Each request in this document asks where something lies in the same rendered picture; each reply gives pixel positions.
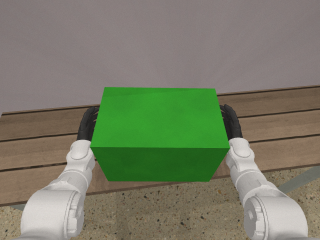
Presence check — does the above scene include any table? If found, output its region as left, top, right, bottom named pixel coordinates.
left=0, top=84, right=320, bottom=211

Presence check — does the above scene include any right robot upper arm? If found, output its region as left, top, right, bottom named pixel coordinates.
left=243, top=195, right=320, bottom=240

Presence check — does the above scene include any robot right forearm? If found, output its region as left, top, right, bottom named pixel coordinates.
left=225, top=137, right=308, bottom=235

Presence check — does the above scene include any right robot hand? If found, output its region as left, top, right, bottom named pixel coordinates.
left=219, top=104, right=243, bottom=141

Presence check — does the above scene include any left robot hand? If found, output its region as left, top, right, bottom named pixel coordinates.
left=76, top=106, right=100, bottom=142

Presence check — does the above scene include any robot left forearm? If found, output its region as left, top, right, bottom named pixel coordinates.
left=20, top=139, right=95, bottom=233

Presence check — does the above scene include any carton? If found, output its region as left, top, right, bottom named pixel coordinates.
left=90, top=87, right=230, bottom=182

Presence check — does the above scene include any left robot upper arm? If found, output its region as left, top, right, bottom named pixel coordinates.
left=10, top=190, right=85, bottom=240

